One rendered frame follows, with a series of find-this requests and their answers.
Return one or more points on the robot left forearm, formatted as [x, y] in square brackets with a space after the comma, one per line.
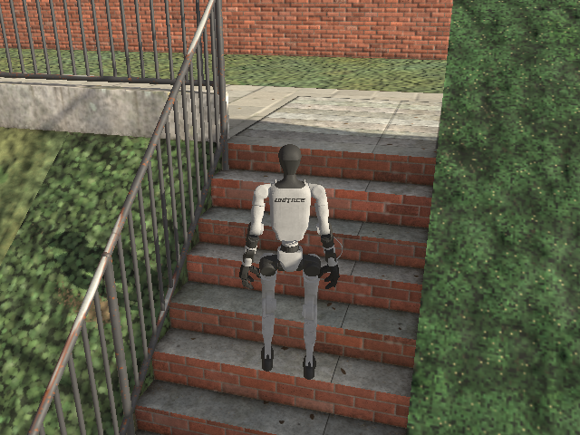
[250, 248]

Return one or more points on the left robot shin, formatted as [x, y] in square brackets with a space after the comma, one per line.
[268, 321]

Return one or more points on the humanoid robot torso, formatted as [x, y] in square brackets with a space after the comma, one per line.
[290, 212]

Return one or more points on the robot left hand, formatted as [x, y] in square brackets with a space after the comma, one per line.
[243, 274]

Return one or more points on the robot right hand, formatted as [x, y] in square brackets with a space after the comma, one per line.
[333, 277]

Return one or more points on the right robot upper arm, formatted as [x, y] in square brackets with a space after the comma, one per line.
[321, 208]

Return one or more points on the robot right forearm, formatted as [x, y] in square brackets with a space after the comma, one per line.
[328, 246]

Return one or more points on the left robot upper arm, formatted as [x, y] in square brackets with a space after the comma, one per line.
[257, 211]

